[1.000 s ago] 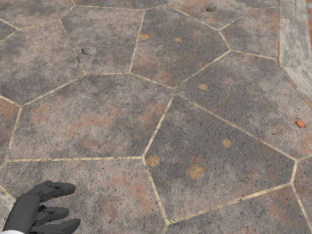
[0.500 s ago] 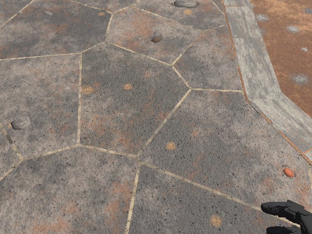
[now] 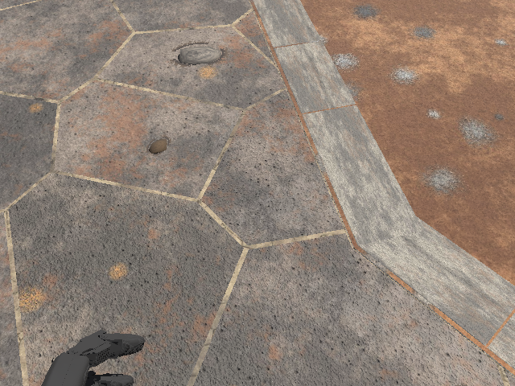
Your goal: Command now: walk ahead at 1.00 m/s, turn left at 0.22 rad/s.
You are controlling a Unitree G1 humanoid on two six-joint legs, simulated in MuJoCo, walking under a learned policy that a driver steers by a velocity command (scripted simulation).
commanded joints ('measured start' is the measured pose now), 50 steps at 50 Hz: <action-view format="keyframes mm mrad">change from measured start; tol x32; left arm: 1 397 232 104 70 -5 7 24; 21 630 14 18 216 -78 -16 34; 50 137 79 77 212 -57 39 61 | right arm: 1 -61 -144 -26 -147 19 -20 -9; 50 -336 -74 -18 -44 -3 59 -24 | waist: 1 181 -105 -334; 11 24 -37 118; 21 -17 224 -558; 26 86 -64 -129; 50 52 -51 -95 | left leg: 1 -796 8 -125 739 82 72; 18 -272 -114 41 -230 645 62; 21 500 395 -637 -92 1512 408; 28 -371 195 -260 -431 1069 279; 41 -472 -22 -110 -281 92 24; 50 -324 -4 -87 -286 292 -11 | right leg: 1 910 -402 793 -331 -537 -127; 11 306 -138 -86 -492 565 36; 17 609 -207 -46 -206 979 99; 19 562 -151 -69 211 813 135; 20 189 11 -49 675 -437 170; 21 -8 80 270 965 -613 175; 39 379 -82 135 -182 84 144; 50 361 -111 187 -162 117 81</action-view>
